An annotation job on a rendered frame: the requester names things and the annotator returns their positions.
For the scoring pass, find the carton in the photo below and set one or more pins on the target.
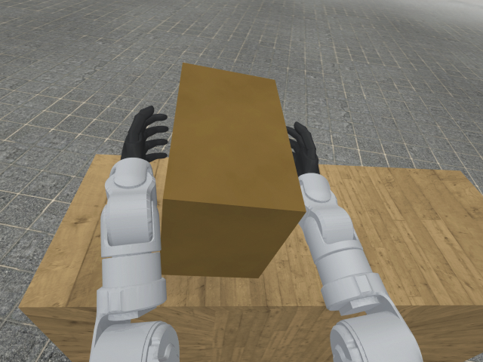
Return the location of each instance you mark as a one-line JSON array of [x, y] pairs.
[[232, 194]]

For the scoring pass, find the right robot hand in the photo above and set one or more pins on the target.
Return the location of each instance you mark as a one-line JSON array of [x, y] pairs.
[[305, 157]]

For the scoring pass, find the robot right forearm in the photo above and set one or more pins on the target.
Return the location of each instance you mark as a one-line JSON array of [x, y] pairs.
[[349, 285]]

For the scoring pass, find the pedestal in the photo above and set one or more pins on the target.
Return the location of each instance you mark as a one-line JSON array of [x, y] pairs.
[[421, 230]]

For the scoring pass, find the robot left forearm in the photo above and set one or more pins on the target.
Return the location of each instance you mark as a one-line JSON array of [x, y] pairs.
[[130, 232]]

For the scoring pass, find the robot right upper arm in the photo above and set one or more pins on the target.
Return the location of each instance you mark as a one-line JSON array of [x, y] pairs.
[[377, 337]]

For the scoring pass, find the left robot hand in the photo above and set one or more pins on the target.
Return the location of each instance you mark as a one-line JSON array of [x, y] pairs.
[[135, 145]]

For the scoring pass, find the robot left upper arm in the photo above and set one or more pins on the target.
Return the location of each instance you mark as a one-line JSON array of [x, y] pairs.
[[154, 341]]

